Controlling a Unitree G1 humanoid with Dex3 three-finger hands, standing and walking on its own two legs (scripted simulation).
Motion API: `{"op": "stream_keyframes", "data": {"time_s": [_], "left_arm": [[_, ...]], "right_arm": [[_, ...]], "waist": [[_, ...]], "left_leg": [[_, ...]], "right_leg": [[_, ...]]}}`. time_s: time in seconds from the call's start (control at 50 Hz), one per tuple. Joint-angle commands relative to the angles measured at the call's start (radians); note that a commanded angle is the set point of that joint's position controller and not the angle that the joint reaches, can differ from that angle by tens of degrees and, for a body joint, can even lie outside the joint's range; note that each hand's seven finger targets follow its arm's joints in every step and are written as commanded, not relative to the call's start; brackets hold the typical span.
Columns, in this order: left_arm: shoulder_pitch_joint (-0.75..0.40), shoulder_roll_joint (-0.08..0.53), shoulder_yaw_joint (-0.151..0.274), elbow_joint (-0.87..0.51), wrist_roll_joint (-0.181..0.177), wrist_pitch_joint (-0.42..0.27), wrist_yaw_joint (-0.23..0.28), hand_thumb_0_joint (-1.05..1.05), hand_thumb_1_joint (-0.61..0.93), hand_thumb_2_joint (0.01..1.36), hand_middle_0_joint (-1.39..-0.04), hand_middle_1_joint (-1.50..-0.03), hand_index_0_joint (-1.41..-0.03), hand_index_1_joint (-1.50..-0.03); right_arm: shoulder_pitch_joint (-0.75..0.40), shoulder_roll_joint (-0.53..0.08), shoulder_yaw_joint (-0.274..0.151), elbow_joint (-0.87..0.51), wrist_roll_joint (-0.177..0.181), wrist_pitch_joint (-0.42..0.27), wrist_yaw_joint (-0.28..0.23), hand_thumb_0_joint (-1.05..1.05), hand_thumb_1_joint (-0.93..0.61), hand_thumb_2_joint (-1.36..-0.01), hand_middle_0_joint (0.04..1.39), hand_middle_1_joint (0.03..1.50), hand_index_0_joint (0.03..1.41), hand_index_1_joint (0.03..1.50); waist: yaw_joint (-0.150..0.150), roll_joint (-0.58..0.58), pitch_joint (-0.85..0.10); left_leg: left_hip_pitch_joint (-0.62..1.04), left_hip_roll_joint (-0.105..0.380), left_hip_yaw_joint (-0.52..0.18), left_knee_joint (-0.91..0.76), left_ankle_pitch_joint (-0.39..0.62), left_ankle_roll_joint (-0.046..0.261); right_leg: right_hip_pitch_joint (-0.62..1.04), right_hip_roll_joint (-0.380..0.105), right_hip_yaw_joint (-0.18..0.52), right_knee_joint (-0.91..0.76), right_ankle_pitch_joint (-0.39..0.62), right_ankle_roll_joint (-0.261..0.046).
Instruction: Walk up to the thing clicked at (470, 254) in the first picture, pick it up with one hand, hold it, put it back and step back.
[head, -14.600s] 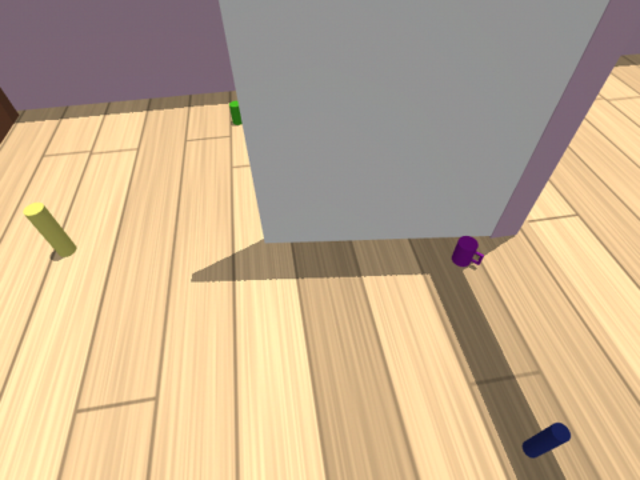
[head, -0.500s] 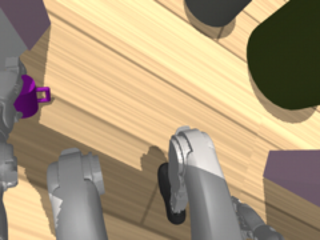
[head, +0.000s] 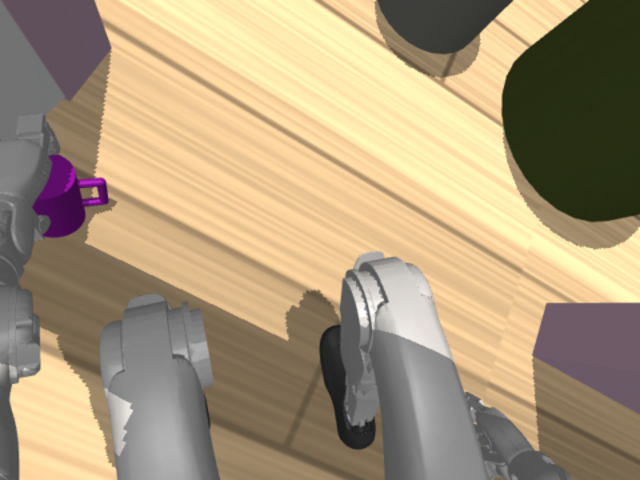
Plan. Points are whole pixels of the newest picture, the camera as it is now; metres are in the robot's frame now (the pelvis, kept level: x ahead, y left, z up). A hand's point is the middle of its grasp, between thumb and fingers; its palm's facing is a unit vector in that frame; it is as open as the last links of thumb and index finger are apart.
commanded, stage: close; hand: left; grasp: from above
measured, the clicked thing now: (63, 195) +0.47 +0.28 -0.25
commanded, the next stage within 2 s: go down in 0.18 s
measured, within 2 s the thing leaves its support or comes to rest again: neither
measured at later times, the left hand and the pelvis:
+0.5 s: hand (32, 201) +0.45 +0.30 -0.19, palm faces -0.44 -0.10 -0.89, open 12.2 cm; pelvis +0.00 +0.00 +0.00, yaw +0 degrees
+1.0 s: hand out of the picture +0.42 +0.33 -0.03, palm faces -0.41 -0.06 -0.91, open 14.0 cm; pelvis +0.00 +0.00 +0.09, yaw +3 degrees
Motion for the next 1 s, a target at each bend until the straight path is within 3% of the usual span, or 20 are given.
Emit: {"op": "stream_keyframes", "data": {"time_s": [0.0, 0.08, 0.16, 0.18, 0.22, 0.26, 0.28, 0.34, 0.4, 0.48, 0.6, 0.64, 0.66, 0.68, 0.7, 0.78, 0.82, 0.86, 0.96, 0.98], "left_arm": [[-0.117, 0.116, -0.029, 0.001, 0.020, 0.001, -0.036, 0.000, -0.108, 1.127, -0.127, -1.627, -0.269, -1.479], [-0.124, 0.123, -0.032, -0.009, 0.019, -0.006, -0.036, 0.000, -0.081, 1.131, -0.134, -1.654, -0.285, -1.498], [-0.147, 0.124, -0.033, -0.005, 0.020, -0.011, -0.026, 0.000, -0.070, 1.161, -0.144, -1.673, -0.291, -1.520], [-0.138, 0.131, -0.028, 0.009, 0.019, -0.011, -0.023, 0.000, -0.068, 1.156, -0.144, -1.678, -0.294, -1.522], [-0.138, 0.113, -0.032, 0.010, 0.016, -0.010, -0.022, 0.000, -0.055, 1.164, -0.147, -1.683, -0.298, -1.526], [-0.159, 0.135, -0.026, 0.005, 0.018, -0.012, -0.017, 0.000, -0.053, 1.176, -0.156, -1.689, -0.303, -1.535], [-0.142, 0.138, -0.027, 0.017, 0.020, -0.010, -0.015, 0.000, -0.133, 1.096, -0.135, -1.707, -0.290, -1.546], [-0.147, 0.151, -0.019, 0.013, 0.022, -0.013, -0.017, 0.000, -0.373, 0.938, -0.044, -1.467, -0.160, -1.306], [-0.159, 0.175, -0.001, -0.021, 0.025, -0.019, -0.018, 0.000, -0.438, 0.940, -0.041, -1.310, -0.125, -1.222], [-0.188, 0.222, 0.046, -0.095, 0.041, -0.024, -0.002, 0.000, -0.449, 1.047, -0.061, -1.307, -0.116, -1.249], [-0.212, 0.215, 0.084, -0.244, 0.056, -0.010, 0.014, 0.000, -0.496, 1.082, -0.068, -1.224, -0.087, -1.203], [-0.188, 0.204, 0.101, -0.298, 0.043, 0.007, 0.016, 0.000, -0.503, 1.069, -0.064, -1.194, -0.079, -1.177], [-0.165, 0.226, 0.125, -0.359, 0.037, 0.020, 0.015, 0.000, -0.500, 1.070, -0.065, -1.189, -0.078, -1.174], [-0.141, 0.181, 0.104, -0.388, 0.020, 0.039, 0.007, 0.000, -0.501, 1.056, -0.061, -1.174, -0.076, -1.157], [-0.181, 0.182, 0.099, -0.508, 0.004, 0.050, 0.000, 0.000, -0.514, 1.028, -0.055, -1.151, -0.069, -1.136], [-0.171, 0.156, 0.062, -0.585, -0.052, 0.129, -0.061, 0.000, -0.565, 1.019, -0.054, -1.090, -0.048, -1.095], [-0.142, 0.142, 0.048, -0.577, -0.074, 0.159, -0.111, 0.000, -0.577, 1.029, -0.056, -1.078, -0.042, -1.091], [-0.078, 0.128, 0.037, -0.567, -0.097, 0.183, -0.176, 0.000, -0.598, 1.059, -0.061, -1.064, -0.034, -1.091], [0.010, 0.100, 0.007, -0.598, -0.153, 0.173, -0.322, 0.000, -0.606, 1.070, -0.068, -1.091, -0.040, -1.118], [0.020, 0.105, 0.004, -0.626, -0.159, 0.166, -0.342, 0.000, -0.596, 1.061, -0.068, -1.100, -0.045, -1.123]], "right_arm": [[0.183, -0.266, -0.083, -0.001, 0.006, -0.003, -0.010, 0.000, -0.918, -0.902, 0.200, 0.300, 0.200, 0.300], [0.179, -0.266, -0.081, -0.003, 0.008, 0.000, -0.012, 0.000, -0.917, -0.901, 0.200, 0.300, 0.200, 0.300], [0.186, -0.265, -0.077, 0.003, 0.005, -0.001, -0.014, 0.000, -0.918, -0.902, 0.200, 0.300, 0.200, 0.300], [0.185, -0.266, -0.078, 0.003, 0.008, -0.002, -0.015, 0.000, -0.919, -0.902, 0.200, 0.300, 0.200, 0.300], [0.185, -0.265, -0.079, 0.002, 0.005, -0.005, -0.016, 0.000, -0.918, -0.901, 0.200, 0.300, 0.200, 0.300], [0.186, -0.272, -0.074, 0.002, 0.001, -0.006, -0.017, 0.000, -0.919, -0.902, 0.200, 0.300, 0.200, 0.300], [0.183, -0.268, -0.073, 0.002, 0.002, -0.006, -0.019, 0.000, -0.939, -0.908, 0.200, 0.300, 0.200, 0.300], [0.187, -0.267, -0.073, 0.005, 0.001, -0.006, -0.019, 0.000, -0.905, -0.894, 0.198, 0.297, 0.198, 0.297], [0.189, -0.274, -0.079, -0.003, 0.001, -0.004, -0.019, 0.000, -0.911, -0.898, 0.199, 0.298, 0.199, 0.298], [0.210, -0.273, -0.090, -0.012, 0.004, 0.003, -0.016, 0.000, -0.916, -0.901, 0.200, 0.299, 0.199, 0.299], [0.252, -0.254, -0.133, 0.005, 0.014, 0.022, -0.011, 0.000, -0.919, -0.904, 0.200, 0.300, 0.200, 0.300], [0.260, -0.257, -0.156, 0.001, 0.028, 0.025, -0.011, 0.000, -0.916, -0.903, 0.200, 0.300, 0.200, 0.300], [0.266, -0.251, -0.173, 0.000, 0.040, 0.030, -0.013, 0.000, -0.914, -0.902, 0.200, 0.300, 0.200, 0.300], [0.263, -0.250, -0.192, -0.007, 0.052, 0.034, -0.014, 0.000, -0.912, -0.902, 0.200, 0.300, 0.200, 0.300], [0.267, -0.237, -0.207, -0.011, 0.068, 0.037, -0.015, 0.000, -0.911, -0.901, 0.200, 0.300, 0.199, 0.300], [0.295, -0.227, -0.235, -0.010, 0.120, 0.054, -0.026, 0.000, -0.912, -0.903, 0.200, 0.300, 0.199, 0.300], [0.303, -0.218, -0.235, -0.020, 0.138, 0.066, -0.038, 0.000, -0.912, -0.903, 0.200, 0.300, 0.199, 0.300], [0.288, -0.214, -0.238, -0.038, 0.155, 0.079, -0.051, 0.000, -0.912, -0.904, 0.200, 0.300, 0.199, 0.300], [0.273, -0.191, -0.225, -0.088, 0.182, 0.101, -0.079, 0.000, -0.916, -0.906, 0.200, 0.300, 0.199, 0.300], [0.271, -0.183, -0.221, -0.090, 0.185, 0.103, -0.083, 0.000, -0.916, -0.906, 0.200, 0.300, 0.199, 0.300]], "waist": [[-0.030, 0.252, -0.593], [-0.026, 0.261, -0.607], [-0.041, 0.240, -0.597], [-0.032, 0.241, -0.595], [-0.040, 0.233, -0.584], [-0.048, 0.233, -0.583], [-0.043, 0.230, -0.583], [-0.038, 0.234, -0.592], [-0.025, 0.276, -0.624], [0.005, 0.338, -0.710], [0.027, 0.401, -0.820], [0.038, 0.391, -0.821], [0.065, 0.426, -0.871], [0.062, 0.426, -0.869], [0.076, 0.461, -0.966], [0.071, 0.388, -0.955], [0.064, 0.346, -0.877], [0.078, 0.298, -0.818], [0.080, 0.177, -0.732], [0.095, 0.176, -0.729]], "left_leg": [[0.439, -0.004, 0.106, -0.277, 0.153, 0.054], [0.456, -0.003, 0.104, -0.282, 0.157, 0.053], [0.429, -0.004, 0.111, -0.272, 0.147, 0.059], [0.425, -0.004, 0.112, -0.272, 0.146, 0.059], [0.431, -0.004, 0.109, -0.270, 0.146, 0.059], [0.422, -0.004, 0.106, -0.271, 0.136, 0.060], [0.420, -0.004, 0.112, -0.271, 0.133, 0.061], [0.409, -0.004, 0.114, -0.269, 0.141, 0.061], [0.447, -0.005, 0.110, -0.272, 0.163, 0.051], [0.514, -0.003, 0.115, -0.272, 0.223, 0.040], [0.589, -0.001, 0.132, -0.285, 0.240, 0.035], [0.587, -0.002, 0.143, -0.302, 0.230, 0.036], [0.631, -0.001, 0.145, -0.338, 0.229, 0.033], [0.660, 0.001, 0.145, -0.363, 0.232, 0.028], [0.719, 0.006, 0.152, -0.388, 0.231, 0.029], [0.720, 0.015, 0.159, -0.441, 0.207, 0.043], [0.682, 0.010, 0.150, -0.479, 0.179, 0.049], [0.694, 0.010, 0.134, -0.525, 0.155, 0.048], [0.665, 0.003, 0.150, -0.590, 0.144, 0.057], [0.673, 0.005, 0.156, -0.608, 0.151, 0.056]], "right_leg": [[0.314, 0.042, -0.122, -0.214, 0.174, -0.095], [0.319, 0.044, -0.122, -0.217, 0.177, -0.095], [0.339, 0.045, -0.117, -0.228, 0.177, -0.090], [0.333, 0.044, -0.116, -0.224, 0.173, -0.092], [0.323, 0.043, -0.118, -0.227, 0.172, -0.091], [0.324, 0.043, -0.120, -0.232, 0.165, -0.091], [0.341, 0.044, -0.116, -0.235, 0.167, -0.089], [0.351, 0.044, -0.115, -0.230, 0.171, -0.090], [0.331, 0.042, -0.122, -0.219, 0.178, -0.097], [0.336, 0.040, -0.125, -0.199, 0.222, -0.103], [0.327, 0.038, -0.115, -0.206, 0.245, -0.106], [0.324, 0.033, -0.107, -0.229, 0.233, -0.109], [0.337, 0.032, -0.100, -0.243, 0.226, -0.113], [0.327, 0.028, -0.099, -0.255, 0.226, -0.117], [0.364, 0.029, -0.084, -0.275, 0.234, -0.116], [0.424, 0.031, -0.058, -0.368, 0.235, -0.110], [0.443, 0.029, -0.054, -0.415, 0.200, -0.109], [0.451, 0.027, -0.053, -0.448, 0.165, -0.112], [0.568, 0.031, -0.031, -0.568, 0.134, -0.108], [0.593, 0.030, -0.027, -0.585, 0.135, -0.107]]}}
